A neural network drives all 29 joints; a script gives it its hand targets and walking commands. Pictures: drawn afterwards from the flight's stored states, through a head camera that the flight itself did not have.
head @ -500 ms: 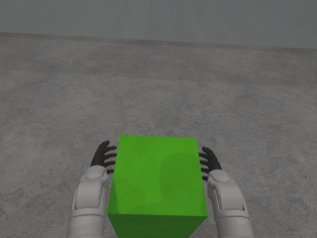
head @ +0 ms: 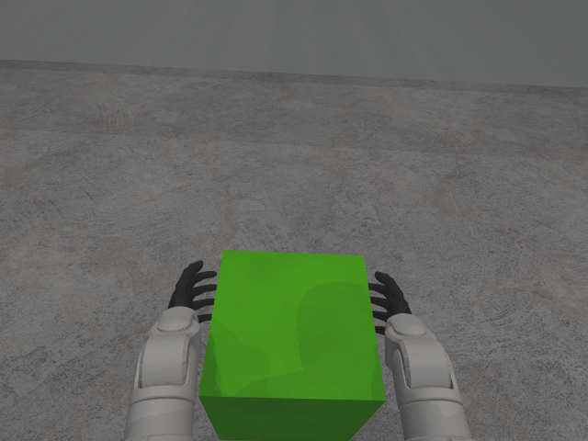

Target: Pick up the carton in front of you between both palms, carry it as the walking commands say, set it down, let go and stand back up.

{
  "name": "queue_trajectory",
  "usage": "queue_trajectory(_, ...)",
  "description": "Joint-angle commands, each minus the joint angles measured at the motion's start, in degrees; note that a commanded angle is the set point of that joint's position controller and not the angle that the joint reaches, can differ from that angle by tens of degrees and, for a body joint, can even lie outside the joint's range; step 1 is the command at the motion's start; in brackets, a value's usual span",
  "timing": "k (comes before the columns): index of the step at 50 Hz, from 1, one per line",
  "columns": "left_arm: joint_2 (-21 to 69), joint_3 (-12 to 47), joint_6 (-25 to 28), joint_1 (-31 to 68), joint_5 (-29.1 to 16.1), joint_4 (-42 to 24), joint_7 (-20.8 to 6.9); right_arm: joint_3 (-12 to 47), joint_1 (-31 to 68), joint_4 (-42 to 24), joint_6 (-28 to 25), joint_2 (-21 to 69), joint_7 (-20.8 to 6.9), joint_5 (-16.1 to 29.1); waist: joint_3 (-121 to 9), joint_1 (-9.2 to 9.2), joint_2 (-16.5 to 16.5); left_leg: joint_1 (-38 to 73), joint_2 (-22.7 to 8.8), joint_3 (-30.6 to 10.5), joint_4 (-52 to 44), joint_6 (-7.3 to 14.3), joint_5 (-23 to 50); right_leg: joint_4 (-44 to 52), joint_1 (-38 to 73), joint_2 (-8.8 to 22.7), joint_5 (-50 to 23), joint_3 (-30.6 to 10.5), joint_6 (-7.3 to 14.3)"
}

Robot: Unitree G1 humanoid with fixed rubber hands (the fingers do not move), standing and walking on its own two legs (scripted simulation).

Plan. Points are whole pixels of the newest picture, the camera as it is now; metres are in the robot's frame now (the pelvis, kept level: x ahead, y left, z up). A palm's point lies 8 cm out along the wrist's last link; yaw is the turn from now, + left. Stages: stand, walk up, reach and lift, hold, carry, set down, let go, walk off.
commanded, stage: hold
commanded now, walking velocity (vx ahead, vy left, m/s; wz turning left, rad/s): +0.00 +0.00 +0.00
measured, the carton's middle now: (288, 351) +0.29 +0.00 -0.05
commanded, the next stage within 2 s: set down in 0.62 s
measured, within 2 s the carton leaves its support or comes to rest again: neither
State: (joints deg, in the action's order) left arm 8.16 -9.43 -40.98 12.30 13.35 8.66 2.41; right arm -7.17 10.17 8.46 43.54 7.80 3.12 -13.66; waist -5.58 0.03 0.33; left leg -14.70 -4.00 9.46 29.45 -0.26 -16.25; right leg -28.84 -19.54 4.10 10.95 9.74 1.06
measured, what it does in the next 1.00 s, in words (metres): stands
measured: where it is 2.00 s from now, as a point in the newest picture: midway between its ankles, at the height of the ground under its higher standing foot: outside the picture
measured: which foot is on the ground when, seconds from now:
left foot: down 0.00-1.00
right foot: down 0.00-1.00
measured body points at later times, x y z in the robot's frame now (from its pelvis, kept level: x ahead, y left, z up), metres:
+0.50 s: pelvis -0.02 +0.00 +0.01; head -0.06 -0.01 +0.45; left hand +0.29 +0.16 +0.05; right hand +0.28 -0.14 +0.04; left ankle -0.01 +0.12 -0.74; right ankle +0.04 -0.11 -0.74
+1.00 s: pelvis -0.01 +0.00 -0.01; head +0.01 -0.01 +0.44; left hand +0.33 +0.16 +0.01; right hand +0.34 -0.14 -0.01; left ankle -0.01 +0.12 -0.74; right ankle +0.04 -0.11 -0.74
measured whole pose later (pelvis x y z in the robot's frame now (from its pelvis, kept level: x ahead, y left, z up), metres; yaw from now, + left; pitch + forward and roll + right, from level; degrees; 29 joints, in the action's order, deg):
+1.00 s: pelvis -0.01 +0.00 -0.01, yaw +3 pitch +0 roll +0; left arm 14.0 -29.3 -25.9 30.3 26.1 29.7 -0.2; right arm -26.3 27.6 29.0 29.4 11.3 -1.1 -25.7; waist 3.0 -0.4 -1.5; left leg -17.2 1.5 -4.3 34.7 -0.4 -17.4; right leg -32.9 -20.1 -1.7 12.8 -1.0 0.8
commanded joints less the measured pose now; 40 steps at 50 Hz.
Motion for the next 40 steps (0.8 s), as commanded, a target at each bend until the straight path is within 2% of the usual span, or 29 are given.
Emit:
queue_trajectory(1,53.2,28.4,1.5,17.9,-12.8,-0.1,-14.9,31.5,26.9,-10.2,-4.3,50.9,-14.7,16.1,-12.8,-1.52,-2.8,5.5,8.7,-13.8,-8.3,1.7,22.5,5.3,24.3,-8.0,-21.6,-14.9,0.2)
queue_trajectory(2,53.1,27.9,2.0,18.2,-12.3,-0.7,-14.7,30.8,26.1,-9.5,-4.6,51.0,-14.6,15.3,-12.4,-1.20,-1.7,5.1,8.6,-14.2,-8.7,1.6,22.9,5.6,26.0,-8.4,-22.1,-15.1,0.0)
queue_trajectory(3,53.3,29.2,2.3,18.1,-12.3,-2.7,-14.8,31.0,25.2,-9.1,-4.6,50.6,-14.7,14.4,-12.5,-0.60,-2.8,4.2,8.9,-14.5,-9.5,1.3,20.4,5.6,29.2,-8.6,-21.4,-14.7,0.3)
queue_trajectory(4,51.8,27.6,2.3,18.2,-11.6,0.4,-14.8,29.4,24.7,-7.4,-4.5,49.6,-14.8,13.7,-9.2,0.06,-1.6,4.7,8.9,-14.6,-10.7,1.0,18.0,6.6,26.9,-8.9,-17.9,-14.5,0.1)
queue_trajectory(5,51.6,28.3,2.8,20.2,-12.2,-0.7,-14.9,30.0,26.1,-7.3,-4.7,50.2,-14.6,13.7,-9.6,-0.06,-1.4,3.3,8.4,-15.1,-11.0,1.1,15.5,6.7,28.7,-9.0,-15.5,-14.2,0.2)
queue_trajectory(6,52.5,28.4,2.8,22.1,-12.3,1.0,-15.2,29.2,26.2,-6.6,-4.9,48.9,-14.3,12.5,-6.0,1.83,-1.5,0.4,8.0,-15.4,-10.7,1.2,13.4,7.0,28.2,-8.6,-13.7,-14.7,0.5)
queue_trajectory(7,51.7,27.7,2.8,22.1,-11.9,1.7,-15.5,28.3,27.8,-6.9,-4.9,49.4,-14.2,12.2,-5.8,1.04,-0.1,0.6,7.9,-15.4,-11.3,1.5,11.9,7.1,27.9,-9.2,-11.8,-13.9,0.3)
queue_trajectory(8,52.3,26.8,2.9,23.1,-11.7,3.1,-15.6,27.9,29.1,-5.9,-4.9,48.8,-14.3,11.8,-5.3,0.65,-1.2,-0.5,8.1,-15.1,-11.2,1.4,10.3,7.3,28.9,-8.7,-10.3,-14.0,0.5)
queue_trajectory(9,52.6,26.5,3.0,22.9,-11.7,3.4,-15.8,28.6,29.1,-6.0,-4.9,50.9,-14.6,12.3,-6.0,0.38,-0.4,0.4,8.1,-15.0,-11.1,1.8,9.5,7.0,28.7,-8.6,-10.3,-14.1,0.2)
queue_trajectory(10,52.0,25.6,3.3,23.8,-11.6,3.6,-15.9,28.0,29.7,-5.2,-4.9,50.5,-14.9,12.3,-5.8,0.80,-0.8,1.2,8.3,-15.1,-11.2,1.8,8.9,7.2,27.7,-8.5,-9.7,-13.9,0.0)
queue_trajectory(11,52.6,25.0,3.1,23.0,-10.9,5.3,-16.0,28.6,30.0,-4.7,-4.7,50.9,-15.1,13.0,-4.9,-0.38,-2.3,-0.7,8.3,-14.7,-11.6,1.7,6.9,7.2,28.6,-8.4,-8.1,-14.2,0.2)
queue_trajectory(12,52.5,24.7,3.3,24.2,-10.9,4.4,-16.1,28.4,31.1,-4.0,-4.7,51.8,-15.8,13.1,-5.2,-0.43,0.0,1.0,8.0,-15.0,-11.7,2.1,6.9,7.5,26.8,-8.6,-7.3,-13.9,-0.2)
queue_trajectory(13,54.5,26.0,3.3,24.6,-11.1,5.5,-16.5,29.3,31.7,-4.9,-5.0,52.8,-16.1,13.2,-5.9,-0.04,-0.6,0.1,8.0,-15.1,-12.2,1.9,5.9,7.5,28.3,-8.7,-6.9,-13.5,-0.1)
queue_trajectory(15,53.9,23.9,2.9,23.2,-10.3,8.2,-16.7,28.4,32.5,-3.3,-4.5,51.9,-16.4,13.0,-4.4,-1.22,-0.6,-0.1,7.8,-15.3,-12.9,2.2,5.2,7.6,27.7,-8.7,-6.0,-13.4,-0.3)
queue_trajectory(16,54.1,24.2,3.1,24.6,-10.4,7.4,-17.0,28.2,32.3,-3.2,-4.5,52.6,-16.6,13.0,-4.6,-0.45,0.3,0.8,8.1,-14.7,-12.5,2.1,5.4,8.3,27.6,-8.6,-5.8,-13.4,-0.5)
queue_trajectory(17,54.1,23.4,2.8,24.9,-10.0,8.9,-17.0,27.1,32.5,-1.1,-4.1,51.9,-16.7,12.1,-2.3,-0.97,-1.1,-0.5,7.8,-15.0,-12.9,2.2,2.4,8.3,26.9,-8.4,-2.8,-13.7,-0.2)
queue_trajectory(18,54.1,22.9,2.7,26.3,-10.2,9.8,-17.3,25.7,32.5,-0.3,-4.1,52.2,-16.8,11.6,-2.4,0.64,-0.5,-0.5,7.5,-15.2,-13.7,2.5,-0.2,8.5,26.6,-8.5,-1.0,-13.6,-0.2)
queue_trajectory(19,54.6,22.4,2.9,27.2,-10.0,10.5,-17.5,25.2,33.7,0.1,-4.2,51.6,-17.0,11.5,-0.5,0.11,-1.2,-2.1,7.3,-15.1,-13.8,2.6,-1.8,8.2,26.0,-8.4,0.7,-13.3,-0.1)
queue_trajectory(20,54.5,22.3,2.9,27.8,-10.1,10.9,-17.7,24.8,33.6,1.2,-4.2,52.4,-17.2,11.2,-1.4,0.62,-0.8,-1.0,7.2,-14.9,-13.6,2.4,-1.7,8.5,25.6,-8.3,0.9,-13.6,-0.2)
queue_trajectory(21,55.1,22.8,2.9,28.2,-10.3,10.9,-17.9,25.8,35.3,0.4,-4.4,52.9,-17.5,12.0,-1.4,-0.30,-1.2,0.0,7.2,-14.9,-13.6,2.4,-1.8,8.2,24.7,-8.5,0.9,-12.9,-0.5)
queue_trajectory(25,56.2,23.6,3.1,29.6,-10.4,10.2,-18.2,25.9,36.1,0.4,-4.9,54.4,-18.3,12.4,-4.1,0.19,-1.2,1.1,7.5,-14.5,-13.5,2.0,0.8,8.6,25.1,-8.4,-0.5,-13.4,-0.5)
queue_trajectory(26,56.0,24.3,3.0,29.6,-11.1,9.6,-18.3,26.6,36.2,1.1,-4.7,54.3,-18.2,12.7,-4.1,-0.59,-0.3,0.4,7.6,-14.8,-13.1,2.1,0.5,8.8,26.1,-8.2,-0.1,-13.8,-0.6)
queue_trajectory(28,55.9,23.9,2.9,30.6,-11.3,10.3,-18.4,25.6,35.4,2.4,-4.4,53.8,-18.0,12.0,-3.9,0.32,-0.9,1.3,7.6,-14.6,-13.1,1.9,0.0,9.2,25.6,-8.0,0.4,-14.0,-0.5)
queue_trajectory(31,56.2,23.9,2.7,30.3,-11.0,10.4,-18.4,25.9,36.6,1.8,-4.4,53.8,-17.9,11.9,-3.3,0.00,-1.1,0.6,7.9,-14.5,-12.8,1.8,0.6,9.3,25.2,-8.0,0.0,-14.0,-0.5)
queue_trajectory(34,55.9,24.8,3.2,32.3,-12.0,9.2,-18.6,24.8,34.5,3.4,-4.6,54.4,-17.9,11.4,-4.5,1.41,0.1,2.4,8.0,-14.4,-12.3,1.4,2.8,9.2,25.5,-8.1,-2.2,-13.9,-0.6)
queue_trajectory(35,55.3,22.6,3.1,32.4,-10.7,11.4,-18.5,23.4,35.8,4.6,-4.9,53.4,-17.8,10.6,-3.9,1.05,-1.1,2.2,8.3,-14.3,-12.2,1.1,2.9,9.2,25.0,-8.0,-2.7,-13.7,-0.5)
queue_trajectory(36,54.8,21.7,3.7,32.9,-10.1,11.8,-18.3,23.1,37.5,4.9,-5.4,54.0,-17.7,10.6,-3.8,0.31,0.1,1.1,8.0,-14.6,-11.7,1.4,1.5,8.8,25.2,-7.8,-1.4,-13.9,-0.5)
queue_trajectory(37,54.0,20.0,4.0,33.2,-8.6,13.8,-18.1,21.2,38.5,7.4,-5.6,53.5,-17.7,9.9,-2.1,-0.13,-0.8,0.5,8.1,-14.1,-11.3,1.5,0.7,8.8,23.4,-7.7,-0.2,-13.7,-0.5)
queue_trajectory(40,53.5,12.9,6.8,38.3,-5.1,20.6,-17.6,15.0,44.1,13.0,-8.5,52.5,-17.5,6.7,-0.3,-0.09,-0.5,-4.2,8.4,-13.9,-8.5,1.9,-4.5,6.8,21.2,-7.2,5.4,-14.0,-0.1)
